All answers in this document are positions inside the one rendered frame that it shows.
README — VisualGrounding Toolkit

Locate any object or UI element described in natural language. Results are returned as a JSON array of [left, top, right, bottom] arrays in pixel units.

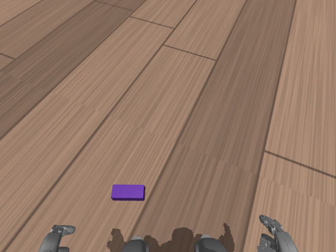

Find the carton
[[111, 184, 145, 201]]

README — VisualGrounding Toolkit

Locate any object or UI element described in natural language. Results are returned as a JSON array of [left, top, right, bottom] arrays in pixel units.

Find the right robot hand
[[257, 215, 298, 252]]

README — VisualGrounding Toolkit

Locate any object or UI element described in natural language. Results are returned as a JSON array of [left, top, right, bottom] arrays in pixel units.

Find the left robot hand
[[38, 225, 76, 252]]

